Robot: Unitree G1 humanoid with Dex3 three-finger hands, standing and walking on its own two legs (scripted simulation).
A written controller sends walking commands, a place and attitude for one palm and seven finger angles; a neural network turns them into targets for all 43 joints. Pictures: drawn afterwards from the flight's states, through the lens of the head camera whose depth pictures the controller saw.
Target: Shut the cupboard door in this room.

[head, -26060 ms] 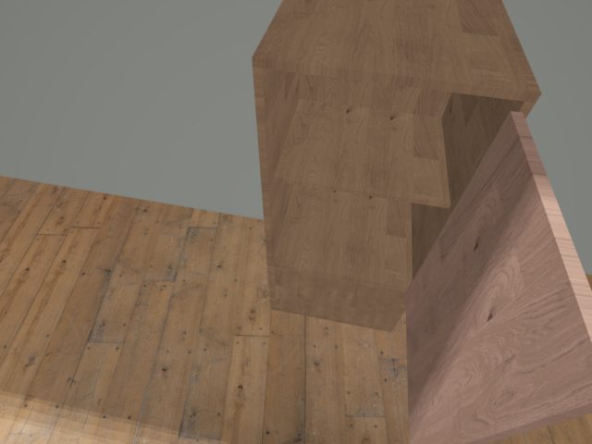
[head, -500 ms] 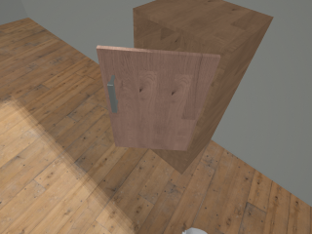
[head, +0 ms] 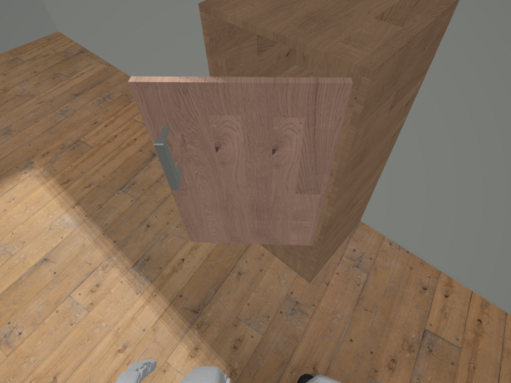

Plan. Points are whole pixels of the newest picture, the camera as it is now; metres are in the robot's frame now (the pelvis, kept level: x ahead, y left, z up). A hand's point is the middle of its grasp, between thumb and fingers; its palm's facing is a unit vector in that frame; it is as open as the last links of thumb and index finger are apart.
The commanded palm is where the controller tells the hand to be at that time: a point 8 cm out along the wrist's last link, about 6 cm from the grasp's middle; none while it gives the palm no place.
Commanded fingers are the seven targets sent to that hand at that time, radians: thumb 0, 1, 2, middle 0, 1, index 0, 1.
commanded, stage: come to a stop and stand still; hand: left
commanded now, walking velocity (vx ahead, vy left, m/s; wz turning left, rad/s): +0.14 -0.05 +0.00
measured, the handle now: (170, 159) +0.53 +0.22 -0.01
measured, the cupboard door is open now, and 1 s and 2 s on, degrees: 39 39 39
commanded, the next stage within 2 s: look again from close up in 0.76 s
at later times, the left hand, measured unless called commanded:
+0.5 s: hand out of the picture -0.05 +0.22 -0.17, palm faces -0.01 -0.99 -0.17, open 7.4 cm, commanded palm none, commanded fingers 0.00 0.90 0.90 -0.20 -0.30 -0.20 -0.30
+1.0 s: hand out of the picture +0.03 +0.18 -0.16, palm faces +0.00 -0.97 -0.25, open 7.3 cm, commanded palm none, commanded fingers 0.00 0.90 0.90 -0.20 -0.30 -0.20 -0.30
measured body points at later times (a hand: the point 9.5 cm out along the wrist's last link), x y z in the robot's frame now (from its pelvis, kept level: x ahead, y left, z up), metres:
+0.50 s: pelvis -0.02 +0.04 +0.01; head +0.01 +0.05 +0.46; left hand -0.04 +0.27 -0.15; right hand -0.05 -0.18 -0.14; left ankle -0.03 +0.14 -0.73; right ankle -0.05 -0.10 -0.70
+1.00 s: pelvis -0.01 +0.00 +0.00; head +0.00 -0.02 +0.45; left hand +0.03 +0.23 -0.14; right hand +0.00 -0.23 -0.17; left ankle -0.03 +0.14 -0.73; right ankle -0.04 -0.12 -0.73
